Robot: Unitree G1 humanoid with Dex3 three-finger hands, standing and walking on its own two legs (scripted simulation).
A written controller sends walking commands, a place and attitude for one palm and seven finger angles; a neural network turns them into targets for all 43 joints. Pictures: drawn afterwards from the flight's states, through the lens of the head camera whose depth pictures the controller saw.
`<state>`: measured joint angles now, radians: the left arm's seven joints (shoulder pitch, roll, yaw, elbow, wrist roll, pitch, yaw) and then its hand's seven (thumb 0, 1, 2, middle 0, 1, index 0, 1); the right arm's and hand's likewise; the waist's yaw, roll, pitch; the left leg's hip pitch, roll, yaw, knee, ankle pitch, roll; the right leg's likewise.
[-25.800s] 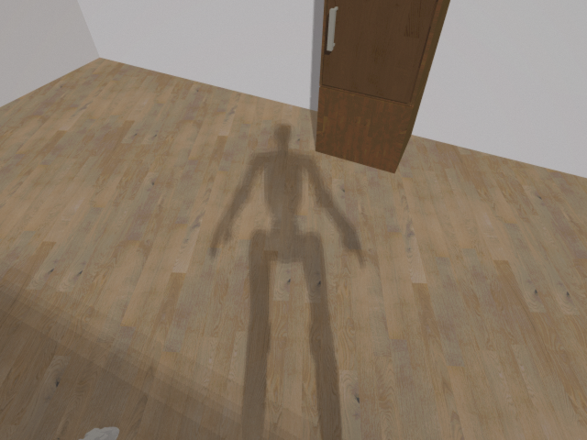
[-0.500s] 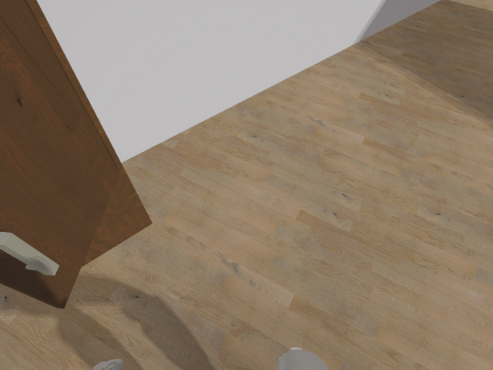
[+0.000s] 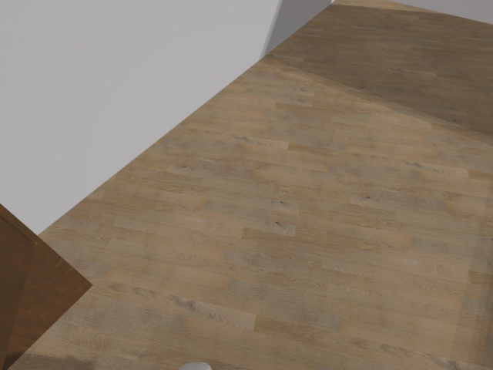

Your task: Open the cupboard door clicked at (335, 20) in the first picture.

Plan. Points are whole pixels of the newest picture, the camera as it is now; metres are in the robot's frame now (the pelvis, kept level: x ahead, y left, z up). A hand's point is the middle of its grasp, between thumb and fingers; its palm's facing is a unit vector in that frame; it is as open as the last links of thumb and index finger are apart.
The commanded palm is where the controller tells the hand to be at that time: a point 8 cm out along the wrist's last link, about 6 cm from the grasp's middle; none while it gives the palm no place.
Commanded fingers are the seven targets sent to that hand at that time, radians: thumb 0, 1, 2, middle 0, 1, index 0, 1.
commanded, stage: walk to a spot facing it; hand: left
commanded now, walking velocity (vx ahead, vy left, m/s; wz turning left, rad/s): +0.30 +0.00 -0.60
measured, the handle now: out of the picture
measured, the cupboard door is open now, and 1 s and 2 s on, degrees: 46 46 46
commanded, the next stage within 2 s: turn to face it in 1.02 s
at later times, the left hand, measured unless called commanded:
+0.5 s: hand (228, 251) +0.39 +0.08 -0.18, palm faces -0.38 -0.90 -0.22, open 7.4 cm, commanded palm none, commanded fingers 0.00 0.90 0.90 -0.20 -0.30 -0.20 -0.30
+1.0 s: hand (263, 253) +0.39 +0.00 -0.17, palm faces -0.32 -0.93 -0.19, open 7.3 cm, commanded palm none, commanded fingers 0.00 0.90 0.90 -0.20 -0.30 -0.20 -0.30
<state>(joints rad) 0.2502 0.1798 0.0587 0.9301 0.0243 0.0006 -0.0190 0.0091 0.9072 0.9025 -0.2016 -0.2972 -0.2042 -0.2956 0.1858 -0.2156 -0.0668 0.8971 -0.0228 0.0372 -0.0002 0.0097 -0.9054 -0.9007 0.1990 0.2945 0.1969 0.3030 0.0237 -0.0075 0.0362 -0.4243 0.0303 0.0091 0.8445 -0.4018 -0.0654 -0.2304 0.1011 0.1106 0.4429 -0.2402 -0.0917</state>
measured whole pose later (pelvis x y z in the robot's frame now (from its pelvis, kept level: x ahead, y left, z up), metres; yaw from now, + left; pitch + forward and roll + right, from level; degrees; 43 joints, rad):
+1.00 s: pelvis +0.38 -0.18 -0.01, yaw -26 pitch +1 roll +1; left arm 0.44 0.12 0.03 1.12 0.01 -0.09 0.02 0.00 0.92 0.90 -0.20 -0.30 -0.20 -0.29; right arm 0.08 -0.15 -0.05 1.00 -0.02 0.00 0.02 0.01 -0.91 -0.90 0.20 0.29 0.20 0.30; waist 0.05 0.00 0.04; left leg -0.60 0.07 0.09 0.83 -0.16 -0.02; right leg 0.09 0.11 -0.01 0.24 -0.34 -0.13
